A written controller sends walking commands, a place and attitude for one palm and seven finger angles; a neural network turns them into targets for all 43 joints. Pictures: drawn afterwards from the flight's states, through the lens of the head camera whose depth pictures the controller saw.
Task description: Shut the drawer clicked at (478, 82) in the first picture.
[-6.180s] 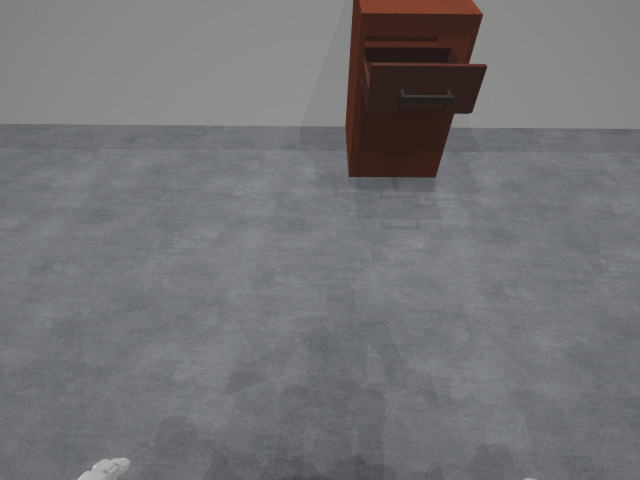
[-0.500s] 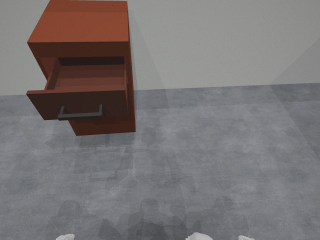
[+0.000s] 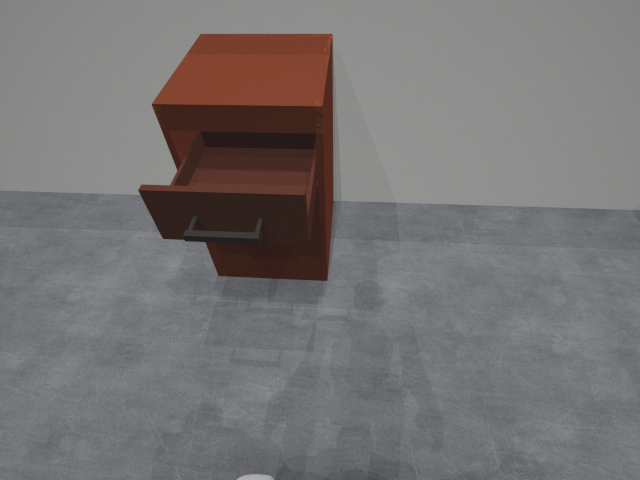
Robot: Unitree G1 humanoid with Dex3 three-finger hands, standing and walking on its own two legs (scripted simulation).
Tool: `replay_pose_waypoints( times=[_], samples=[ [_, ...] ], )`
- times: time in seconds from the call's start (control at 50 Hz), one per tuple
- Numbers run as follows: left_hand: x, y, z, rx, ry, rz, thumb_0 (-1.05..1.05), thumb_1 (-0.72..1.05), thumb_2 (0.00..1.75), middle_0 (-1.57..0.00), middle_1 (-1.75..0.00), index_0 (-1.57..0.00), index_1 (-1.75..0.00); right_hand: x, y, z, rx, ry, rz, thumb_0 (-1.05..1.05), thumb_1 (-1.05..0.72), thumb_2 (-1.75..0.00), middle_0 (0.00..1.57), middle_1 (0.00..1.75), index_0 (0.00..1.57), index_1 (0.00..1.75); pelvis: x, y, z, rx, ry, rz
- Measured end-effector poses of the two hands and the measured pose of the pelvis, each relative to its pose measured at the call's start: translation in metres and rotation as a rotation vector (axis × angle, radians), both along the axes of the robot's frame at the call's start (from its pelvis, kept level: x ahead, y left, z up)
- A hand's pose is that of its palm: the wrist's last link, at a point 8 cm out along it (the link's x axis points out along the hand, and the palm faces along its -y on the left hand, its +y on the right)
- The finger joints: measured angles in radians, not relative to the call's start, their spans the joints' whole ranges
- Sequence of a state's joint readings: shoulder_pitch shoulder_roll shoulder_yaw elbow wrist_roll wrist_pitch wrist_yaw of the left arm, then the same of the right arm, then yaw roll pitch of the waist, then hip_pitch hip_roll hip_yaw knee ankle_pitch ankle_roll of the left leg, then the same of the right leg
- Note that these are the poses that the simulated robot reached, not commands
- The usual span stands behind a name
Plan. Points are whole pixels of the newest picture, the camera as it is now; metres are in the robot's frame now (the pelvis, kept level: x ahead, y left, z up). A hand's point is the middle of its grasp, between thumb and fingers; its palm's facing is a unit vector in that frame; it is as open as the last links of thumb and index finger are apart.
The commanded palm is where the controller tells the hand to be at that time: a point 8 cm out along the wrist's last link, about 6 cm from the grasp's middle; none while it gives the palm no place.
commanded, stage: take the last steps up to it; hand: left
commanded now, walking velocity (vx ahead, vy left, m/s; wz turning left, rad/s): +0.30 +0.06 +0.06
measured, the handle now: (224, 229) +0.66 +0.29 -0.20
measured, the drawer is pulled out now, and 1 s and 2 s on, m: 0.23 0.23 0.23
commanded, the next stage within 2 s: come to a stop and stand still in 0.90 s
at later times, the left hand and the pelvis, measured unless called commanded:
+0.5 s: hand out of the picture +0.14 +0.27 -0.18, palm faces +0.05 -0.99 -0.16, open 7.4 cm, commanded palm none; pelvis +0.11 +0.08 +0.00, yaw +0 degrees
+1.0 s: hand (216, 365) +0.32 +0.22 -0.17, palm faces +0.03 -0.97 -0.23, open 7.2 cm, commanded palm none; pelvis +0.27 +0.03 -0.01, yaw +0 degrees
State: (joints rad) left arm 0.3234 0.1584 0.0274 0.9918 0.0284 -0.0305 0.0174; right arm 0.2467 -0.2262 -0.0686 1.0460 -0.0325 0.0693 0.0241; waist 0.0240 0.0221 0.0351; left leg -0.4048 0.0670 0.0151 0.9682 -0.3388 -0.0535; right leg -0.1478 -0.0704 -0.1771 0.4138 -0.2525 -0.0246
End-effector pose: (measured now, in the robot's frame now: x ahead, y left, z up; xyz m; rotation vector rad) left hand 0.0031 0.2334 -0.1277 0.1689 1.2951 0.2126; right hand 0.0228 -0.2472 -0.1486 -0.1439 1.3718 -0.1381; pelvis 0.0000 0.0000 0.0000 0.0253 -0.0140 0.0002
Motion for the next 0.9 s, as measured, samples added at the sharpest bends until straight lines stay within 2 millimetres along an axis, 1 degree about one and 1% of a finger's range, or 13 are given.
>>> replay_pose_waypoints(
  times=[0.08, 0.16, 0.2, 0.24, 0.28, 0.32, 0.48, 0.6, 0.7, 0.74, 0.78, 0.82, 0.9],
  samples=[
    [-0.046, 0.013, -0.006, -0.026, 0.115, 0.068, 0.01, 0.91, 0.9, -0.2, -0.3, -0.21, -0.3, 0.038, 0.018, 0.008, -0.013, -0.054, 0.06, 0.01, -0.91, -0.9, 0.19, 0.3, 0.2, 0.3, 0.009, 0.016, 0.001, -0.008, 0.005, 0.014],
    [-0.082, 0.031, -0.017, -0.062, 0.239, 0.128, 0.01, 0.91, 0.9, -0.2, -0.3, -0.21, -0.3, 0.086, 0.047, 0.016, -0.03, -0.152, 0.115, 0.01, -0.91, -0.9, 0.19, 0.3, 0.2, 0.3, 0.022, 0.039, -0.005, -0.027, 0.005, 0.02],
    [-0.091, 0.041, -0.026, -0.082, 0.295, 0.139, 0.01, 0.91, 0.9, -0.2, -0.3, -0.21, -0.3, 0.104, 0.063, 0.014, -0.045, -0.211, 0.124, 0.01, -0.91, -0.9, 0.19, 0.3, 0.2, 0.3, 0.03, 0.053, -0.013, -0.041, 0.001, 0.017],
    [-0.086, 0.051, -0.029, -0.093, 0.331, 0.124, 0.01, 0.91, 0.9, -0.2, -0.3, -0.2, -0.3, 0.111, 0.078, 0.017, -0.047, -0.243, 0.113, 0.01, -0.91, -0.9, 0.2, 0.3, 0.2, 0.3, 0.037, 0.062, -0.013, -0.037, -0.01, 0.001],
    [-0.067, 0.06, -0.028, -0.098, 0.32, 0.103, 0.01, 0.91, 0.9, -0.2, -0.3, -0.2, -0.3, 0.108, 0.09, 0.019, -0.042, -0.24, 0.09, 0.0, -0.91, -0.9, 0.2, 0.3, 0.2, 0.3, 0.046, 0.069, -0.009, -0.041, -0.016, -0.003],
    [-0.038, 0.068, -0.027, -0.1, 0.271, 0.078, 0.01, 0.91, 0.9, -0.2, -0.3, -0.2, -0.3, 0.103, 0.091, 0.022, -0.064, -0.23, 0.042, -0.01, -0.94, -0.9, 0.2, 0.3, 0.2, 0.3, 0.055, 0.075, -0.005, -0.039, -0.02, -0.004],
    [0.11, 0.082, -0.023, -0.086, 0.015, 0.001, 0.01, 0.91, 0.9, -0.19, -0.3, -0.2, -0.3, 0.057, 0.103, 0.014, -0.05, -0.015, -0.031, 0.0, -0.93, -0.9, 0.2, 0.3, 0.2, 0.3, 0.099, 0.084, -0.001, -0.018, -0.022, -0.004],
    [0.22, 0.07, -0.016, -0.069, -0.102, -0.095, 0.01, 0.91, 0.9, -0.19, -0.3, -0.2, -0.3, 0.029, 0.117, 0.005, 0.004, 0.146, -0.121, 0.0, -0.92, -0.9, 0.2, 0.3, 0.2, 0.3, 0.14, 0.076, -0.006, -0.011, -0.023, -0.015],
    [0.308, 0.045, -0.015, -0.049, -0.177, -0.181, 0.01, 0.91, 0.9, -0.19, -0.3, -0.2, -0.3, 0.025, 0.119, -0.005, 0.054, 0.271, -0.186, 0.01, -0.91, -0.9, 0.2, 0.3, 0.2, 0.3, 0.183, 0.058, -0.018, -0.016, -0.018, -0.031],
    [0.333, 0.035, -0.019, -0.037, -0.223, -0.189, 0.01, 0.91, 0.9, -0.19, -0.3, -0.2, -0.3, 0.033, 0.114, -0.013, 0.074, 0.31, -0.199, 0.01, -0.91, -0.9, 0.2, 0.3, 0.2, 0.3, 0.202, 0.047, -0.027, -0.007, -0.019, -0.027],
    [0.343, 0.027, -0.018, -0.034, -0.239, -0.175, 0.01, 0.91, 0.9, -0.19, -0.3, -0.2, -0.3, 0.052, 0.105, -0.017, 0.08, 0.313, -0.196, 0.01, -0.91, -0.9, 0.2, 0.3, 0.2, 0.3, 0.213, 0.04, -0.028, -0.015, -0.027, -0.021],
    [0.342, 0.022, -0.016, -0.035, -0.218, -0.152, 0.0, 0.91, 0.9, -0.19, -0.3, -0.2, -0.3, 0.082, 0.094, -0.018, 0.074, 0.274, -0.177, 0.01, -0.91, -0.9, 0.2, 0.3, 0.2, 0.3, 0.224, 0.036, -0.023, -0.021, -0.031, -0.018],
    [0.327, 0.024, -0.011, -0.011, -0.142, -0.084, -0.01, 0.93, 0.9, -0.2, -0.3, -0.21, -0.3, 0.16, 0.073, -0.016, 0.05, 0.128, -0.126, 0.01, -0.91, -0.9, 0.2, 0.3, 0.2, 0.3, 0.245, 0.031, -0.012, -0.029, -0.02, -0.01]
  ],
)
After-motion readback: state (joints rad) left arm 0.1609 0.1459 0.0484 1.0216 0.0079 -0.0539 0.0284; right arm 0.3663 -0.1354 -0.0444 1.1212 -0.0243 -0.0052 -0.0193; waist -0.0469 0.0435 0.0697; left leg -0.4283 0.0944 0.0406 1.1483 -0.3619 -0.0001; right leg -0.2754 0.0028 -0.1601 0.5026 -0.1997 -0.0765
